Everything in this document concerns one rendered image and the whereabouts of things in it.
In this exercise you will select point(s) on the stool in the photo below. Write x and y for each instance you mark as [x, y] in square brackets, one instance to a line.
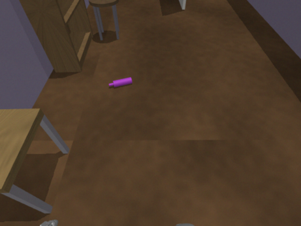
[101, 4]

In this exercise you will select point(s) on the bookshelf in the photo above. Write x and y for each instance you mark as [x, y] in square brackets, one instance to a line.
[63, 29]

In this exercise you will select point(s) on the chair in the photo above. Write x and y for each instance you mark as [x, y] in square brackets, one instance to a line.
[17, 130]

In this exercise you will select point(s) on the bottle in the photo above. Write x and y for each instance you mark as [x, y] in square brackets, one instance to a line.
[121, 82]

